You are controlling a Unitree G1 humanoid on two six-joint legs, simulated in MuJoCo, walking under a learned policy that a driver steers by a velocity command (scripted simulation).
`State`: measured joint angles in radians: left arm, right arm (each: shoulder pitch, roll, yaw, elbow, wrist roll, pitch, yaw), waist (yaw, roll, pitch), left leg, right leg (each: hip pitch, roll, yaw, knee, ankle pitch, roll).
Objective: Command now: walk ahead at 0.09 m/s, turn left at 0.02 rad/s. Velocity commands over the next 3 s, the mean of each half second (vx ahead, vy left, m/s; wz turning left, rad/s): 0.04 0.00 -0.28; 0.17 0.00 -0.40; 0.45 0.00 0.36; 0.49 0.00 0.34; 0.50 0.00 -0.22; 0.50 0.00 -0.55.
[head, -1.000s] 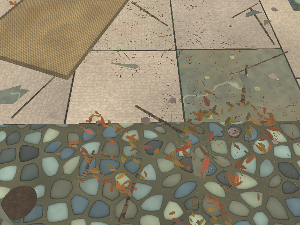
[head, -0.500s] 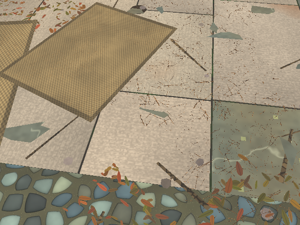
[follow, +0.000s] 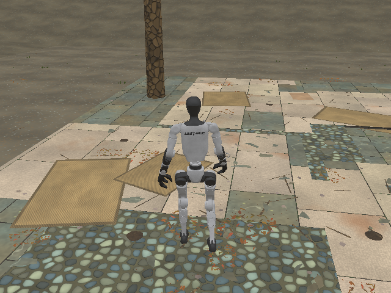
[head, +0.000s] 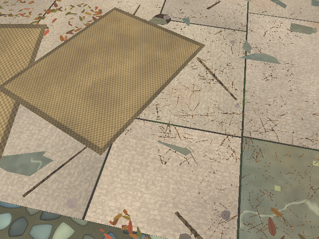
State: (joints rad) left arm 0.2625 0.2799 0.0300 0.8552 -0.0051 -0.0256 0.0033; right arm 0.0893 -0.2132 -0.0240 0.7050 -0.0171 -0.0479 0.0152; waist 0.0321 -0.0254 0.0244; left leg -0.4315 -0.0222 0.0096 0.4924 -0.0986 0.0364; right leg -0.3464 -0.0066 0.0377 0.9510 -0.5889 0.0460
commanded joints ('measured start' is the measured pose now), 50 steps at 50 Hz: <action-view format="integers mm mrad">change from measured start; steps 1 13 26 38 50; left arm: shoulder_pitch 74 -45 -66 140 93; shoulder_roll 78 171 93 270 145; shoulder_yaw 25 62 76 117 70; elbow -28 -85 -165 -209 -152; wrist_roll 5 13 -15 20 11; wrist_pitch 45 39 74 29 -55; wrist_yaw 24 34 32 -11 16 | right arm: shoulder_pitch -26 -14 0 -127 -56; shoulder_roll -150 -123 -197 -166 -153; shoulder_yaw -39 -58 -81 -75 -72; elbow -36 18 -1 -51 64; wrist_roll -7 6 7 19 34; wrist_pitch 14 40 27 24 -19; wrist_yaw -4 -67 -62 -28 0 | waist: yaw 16 -28 -17 93 17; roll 151 -187 127 -185 -89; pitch -128 30 -61 -97 19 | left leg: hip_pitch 122 104 308 -450 -351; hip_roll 249 -21 339 48 109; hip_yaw -263 69 -158 -50 -45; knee -198 116 -184 638 284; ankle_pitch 138 -180 250 -545 126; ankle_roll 182 -30 196 -55 -66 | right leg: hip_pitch -39 -71 -287 350 335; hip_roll -64 -175 -47 -381 -222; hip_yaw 14 259 33 678 158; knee -41 -632 169 -764 -855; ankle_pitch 62 295 114 -44 334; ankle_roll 32 -187 19 -421 -229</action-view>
